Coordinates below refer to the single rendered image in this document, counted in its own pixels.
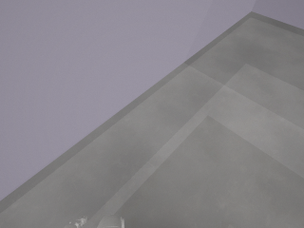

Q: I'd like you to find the robot left hand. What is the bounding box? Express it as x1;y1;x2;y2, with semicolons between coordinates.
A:
65;216;87;228

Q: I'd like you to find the left robot thigh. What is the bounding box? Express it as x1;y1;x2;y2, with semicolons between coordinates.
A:
97;214;124;228

